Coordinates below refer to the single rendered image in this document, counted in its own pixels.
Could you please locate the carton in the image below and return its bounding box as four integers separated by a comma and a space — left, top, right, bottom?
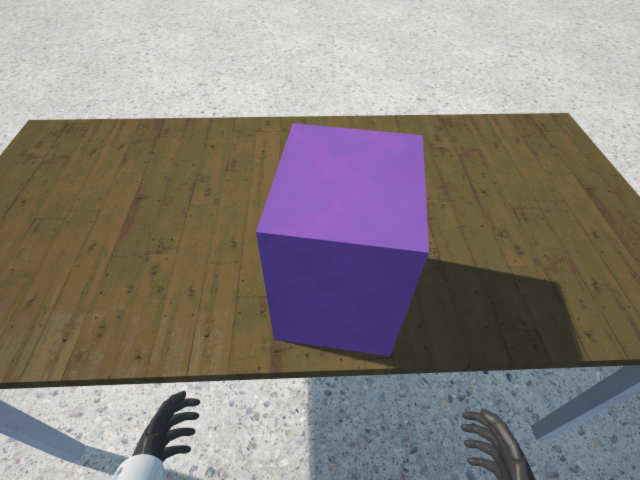
256, 123, 429, 356

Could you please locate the robot left forearm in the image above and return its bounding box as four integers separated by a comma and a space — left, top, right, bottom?
111, 454, 164, 480

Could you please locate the table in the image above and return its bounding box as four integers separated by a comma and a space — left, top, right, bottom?
0, 113, 640, 461

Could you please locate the robot left hand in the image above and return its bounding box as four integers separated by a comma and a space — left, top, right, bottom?
132, 391, 200, 462

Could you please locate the robot right hand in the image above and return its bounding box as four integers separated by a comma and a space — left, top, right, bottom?
461, 408, 536, 480

